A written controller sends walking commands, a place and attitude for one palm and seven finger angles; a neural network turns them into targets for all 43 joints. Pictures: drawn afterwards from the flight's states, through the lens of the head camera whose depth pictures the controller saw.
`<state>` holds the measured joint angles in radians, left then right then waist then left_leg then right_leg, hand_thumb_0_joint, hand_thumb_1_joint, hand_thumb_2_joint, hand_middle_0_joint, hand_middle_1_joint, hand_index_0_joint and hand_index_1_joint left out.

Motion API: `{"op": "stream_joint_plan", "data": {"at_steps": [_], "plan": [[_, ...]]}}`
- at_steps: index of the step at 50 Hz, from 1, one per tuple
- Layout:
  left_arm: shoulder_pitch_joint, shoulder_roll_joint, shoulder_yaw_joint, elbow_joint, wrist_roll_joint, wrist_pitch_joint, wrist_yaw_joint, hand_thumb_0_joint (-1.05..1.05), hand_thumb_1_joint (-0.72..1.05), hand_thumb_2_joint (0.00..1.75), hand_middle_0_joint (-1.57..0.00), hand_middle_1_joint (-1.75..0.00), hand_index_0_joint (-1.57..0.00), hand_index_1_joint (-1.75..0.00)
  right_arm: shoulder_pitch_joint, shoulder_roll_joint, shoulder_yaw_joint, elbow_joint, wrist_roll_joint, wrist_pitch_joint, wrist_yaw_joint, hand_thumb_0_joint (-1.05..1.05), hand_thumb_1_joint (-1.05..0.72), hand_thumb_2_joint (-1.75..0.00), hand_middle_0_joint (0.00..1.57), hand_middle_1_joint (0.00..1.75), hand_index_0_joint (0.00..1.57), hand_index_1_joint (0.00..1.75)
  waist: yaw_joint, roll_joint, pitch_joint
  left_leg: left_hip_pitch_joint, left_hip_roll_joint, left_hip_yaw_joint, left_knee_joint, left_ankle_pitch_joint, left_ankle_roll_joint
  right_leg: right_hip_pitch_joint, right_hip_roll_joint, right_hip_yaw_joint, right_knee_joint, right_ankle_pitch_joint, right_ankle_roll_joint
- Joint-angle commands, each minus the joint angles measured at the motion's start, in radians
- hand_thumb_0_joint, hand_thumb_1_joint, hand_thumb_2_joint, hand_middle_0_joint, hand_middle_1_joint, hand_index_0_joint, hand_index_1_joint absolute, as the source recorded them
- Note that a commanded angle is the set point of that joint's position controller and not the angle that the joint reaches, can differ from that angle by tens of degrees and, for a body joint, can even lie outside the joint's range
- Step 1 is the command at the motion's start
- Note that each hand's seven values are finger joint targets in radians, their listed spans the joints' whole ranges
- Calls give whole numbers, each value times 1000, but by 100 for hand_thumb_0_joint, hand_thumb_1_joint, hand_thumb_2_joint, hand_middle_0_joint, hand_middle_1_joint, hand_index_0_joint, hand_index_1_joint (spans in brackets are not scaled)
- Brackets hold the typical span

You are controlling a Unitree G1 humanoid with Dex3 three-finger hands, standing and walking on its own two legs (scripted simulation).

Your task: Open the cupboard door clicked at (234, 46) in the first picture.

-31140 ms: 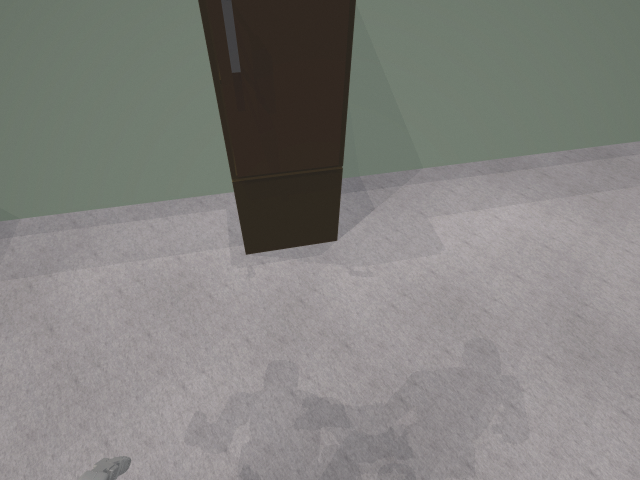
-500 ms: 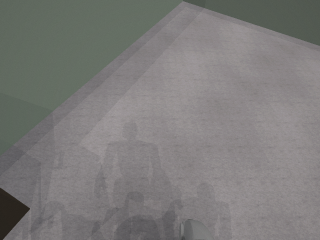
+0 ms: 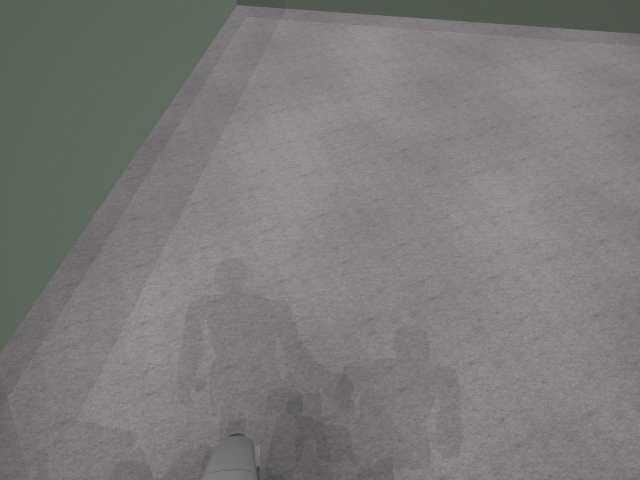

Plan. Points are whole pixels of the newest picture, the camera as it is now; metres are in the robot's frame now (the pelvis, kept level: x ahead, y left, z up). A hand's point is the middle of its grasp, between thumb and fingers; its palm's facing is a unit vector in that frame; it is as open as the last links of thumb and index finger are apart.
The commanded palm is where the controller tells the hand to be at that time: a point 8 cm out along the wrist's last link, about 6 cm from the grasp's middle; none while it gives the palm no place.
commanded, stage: walk to a spot facing it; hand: left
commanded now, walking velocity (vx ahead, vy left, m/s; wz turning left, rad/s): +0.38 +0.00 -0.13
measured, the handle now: out of the picture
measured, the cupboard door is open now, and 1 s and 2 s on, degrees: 48 48 48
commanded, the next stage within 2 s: turn to face it in 0.44 s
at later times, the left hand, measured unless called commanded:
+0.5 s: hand (213, 380) +0.28 +0.19 -0.18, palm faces -0.04 -0.99 -0.14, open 7.4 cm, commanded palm none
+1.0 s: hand (271, 229) +0.58 +0.12 -0.16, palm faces +0.02 -0.98 -0.19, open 7.2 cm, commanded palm none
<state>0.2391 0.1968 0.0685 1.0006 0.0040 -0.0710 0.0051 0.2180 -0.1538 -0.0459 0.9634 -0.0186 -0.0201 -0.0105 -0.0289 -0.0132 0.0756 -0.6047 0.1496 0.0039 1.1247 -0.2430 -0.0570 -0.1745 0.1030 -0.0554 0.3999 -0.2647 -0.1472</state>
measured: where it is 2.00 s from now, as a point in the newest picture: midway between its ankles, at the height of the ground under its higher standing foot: (356, 373)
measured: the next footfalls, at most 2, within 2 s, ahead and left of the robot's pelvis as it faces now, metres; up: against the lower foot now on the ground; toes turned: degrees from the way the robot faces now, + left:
left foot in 0.32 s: +0.32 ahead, +0.09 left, +0.00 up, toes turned +1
right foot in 0.76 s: +0.51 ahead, -0.15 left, +0.00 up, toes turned -13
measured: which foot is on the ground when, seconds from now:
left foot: up 0.00-0.30, down 0.32-0.76, up 0.78-1.00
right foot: down 0.00-0.32, up 0.34-0.74, down 0.76-1.00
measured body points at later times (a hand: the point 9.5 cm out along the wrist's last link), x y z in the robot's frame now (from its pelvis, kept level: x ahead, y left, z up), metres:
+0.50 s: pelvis +0.28 +0.03 +0.00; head +0.32 +0.04 +0.45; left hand +0.28 +0.24 -0.17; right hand +0.30 -0.21 -0.15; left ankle +0.28 +0.09 -0.74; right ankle +0.20 -0.10 -0.62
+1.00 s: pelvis +0.45 -0.05 +0.00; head +0.49 -0.05 +0.44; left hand +0.58 +0.17 -0.14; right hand +0.45 -0.27 -0.16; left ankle +0.45 +0.10 -0.67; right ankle +0.47 -0.14 -0.74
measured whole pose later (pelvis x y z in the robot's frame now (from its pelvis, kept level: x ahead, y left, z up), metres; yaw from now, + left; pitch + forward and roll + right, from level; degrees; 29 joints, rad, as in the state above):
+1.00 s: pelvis +0.45 -0.05 +0.00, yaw +2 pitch +0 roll +1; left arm 0.11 0.15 0.05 0.95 0.01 -0.04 0.03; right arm 0.28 -0.14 -0.05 1.04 -0.01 0.04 0.00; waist -0.06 -0.02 0.06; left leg -0.52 0.10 0.07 1.07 -0.42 -0.06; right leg -0.27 -0.10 -0.24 0.53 -0.26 -0.03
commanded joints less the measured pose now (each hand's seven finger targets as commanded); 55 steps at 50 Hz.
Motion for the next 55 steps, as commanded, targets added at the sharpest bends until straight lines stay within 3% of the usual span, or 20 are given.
{"op": "stream_joint_plan", "data": {"at_steps": [1,9,13,14,15,16,17,18,20,22,25,29,32,36,37,38,39,40,45,55], "plan": [[177,67,6,15,1,-29,3,0,90,90,-20,-30,-20,-30,44,-63,-11,-26,3,1,7,0,-90,-90,20,30,20,30,29,-97,-92,-75,-37,43,-62,69,5,191,-236,162,-98,817,137],[316,60,-14,82,9,-27,31,0,90,90,-20,-30,-20,-30,-236,-66,-1,-91,8,-15,28,0,-90,-90,20,30,20,30,78,-103,16,-99,-107,115,-329,54,36,318,-274,209,-93,984,96],[289,101,-8,98,13,-35,38,0,90,90,-20,-30,-20,-30,-81,-89,-8,-28,2,-31,11,0,-90,-90,20,30,20,30,-18,-101,-64,244,-223,186,-513,17,101,268,-259,179,118,1311,101],[253,110,-4,91,6,-37,38,0,90,90,-20,-30,-20,-30,71,-118,-19,16,-2,-33,0,0,-90,-90,20,30,20,30,-98,-94,-120,472,-195,142,-575,109,135,131,-253,164,279,1211,120],[239,84,-5,73,-7,-39,30,0,90,90,-20,-30,-20,-30,232,-194,-39,53,-18,-38,-9,0,-90,-90,20,30,20,30,-157,-13,-216,746,-5,-88,-591,200,212,-110,-186,133,538,837,136],[295,15,-21,55,-24,-40,15,0,90,90,-20,-30,-20,-30,323,-275,-56,69,-29,-42,-16,0,-90,-90,20,30,20,30,-129,220,-371,939,319,-495,-677,357,359,-318,-44,68,959,-129,138],[241,53,-15,43,-8,-35,21,0,90,90,-20,-30,-20,-30,260,-245,-43,52,-4,-33,-12,0,-90,-90,20,30,20,30,-87,114,-297,815,356,-550,-789,291,375,-373,-89,134,1089,-221,100],[180,47,-14,16,1,-24,18,0,90,90,-20,-30,-20,-30,170,-216,-37,20,-2,-36,-12,0,-90,-90,20,30,20,30,-56,62,-111,609,330,-488,-854,139,357,-439,-138,130,1108,-166,112],[144,-3,-4,29,23,4,-5,0,90,90,-20,-30,-20,-30,120,-91,-3,31,-7,-61,-21,0,-90,-90,20,30,20,30,8,72,57,380,216,-248,-913,153,226,-425,-186,125,1028,-31,126],[179,-53,-13,37,29,32,-14,0,90,90,-20,-30,-20,-30,159,-64,8,57,-6,-83,-25,0,-90,-90,20,30,20,30,39,73,17,400,145,-43,-887,447,150,-401,-182,92,952,9,141],[166,-63,-2,20,30,55,-22,0,90,90,-20,-30,-20,-30,177,-79,0,66,-1,-83,-28,0,-90,-90,20,30,20,30,60,114,-38,461,109,105,-861,616,136,-442,-182,47,850,48,156],[42,-66,-13,-5,22,53,-25,0,90,90,-20,-30,-20,-30,241,-70,19,99,-1,-69,-28,0,-90,-90,20,30,20,30,38,179,19,405,39,175,-850,791,93,-355,-162,-28,530,189,151],[-25,-33,-27,-17,17,42,-19,0,90,90,-20,-30,-20,-30,288,-103,22,129,-1,-57,-29,0,-90,-90,20,30,20,30,14,169,6,465,64,120,-801,910,123,-252,-128,-78,332,200,140],[51,40,-20,-9,18,25,-5,0,90,90,-20,-30,-20,-30,280,-141,12,136,9,-36,-29,0,-90,-90,20,30,20,30,76,138,-81,483,63,54,-589,881,119,-8,-106,-79,142,248,134],[130,94,-4,10,18,14,3,0,90,90,-20,-30,-20,-30,265,-133,10,127,17,-33,-26,0,-90,-90,20,30,20,30,116,76,-151,358,34,54,-444,706,89,200,-194,-4,138,547,115],[222,190,18,28,22,3,16,0,90,90,-20,-30,-20,-30,290,-98,6,108,28,-33,-19,0,-90,-90,20,30,20,30,141,-112,-256,140,-99,111,-171,175,40,431,-450,229,173,1031,3],[266,234,25,37,10,5,19,0,90,90,-20,-30,-20,-30,316,-93,2,99,34,-22,-26,0,-90,-90,20,30,20,30,138,-195,-360,114,-153,60,118,-442,22,462,-660,339,109,1218,-113],[189,200,14,6,5,13,28,0,90,90,-20,-30,-20,-30,258,-81,4,82,33,-7,-26,0,-90,-90,20,30,20,30,120,-192,-285,97,-95,-22,181,-414,26,315,-628,309,49,997,-113],[-64,104,-3,-74,13,33,35,0,90,90,-20,-30,-20,-30,217,-16,0,72,11,54,5,0,-90,-90,20,30,20,30,-12,-124,-115,143,-37,31,56,-208,-1,-74,-467,-37,-57,543,44],[-74,148,39,-110,24,53,21,0,90,90,-20,-30,-20,-30,56,-86,-28,-49,0,50,33,0,-90,-90,20,30,20,30,-8,-125,-85,252,-73,130,-454,-58,6,-57,-477,-150,116,314,90]]}}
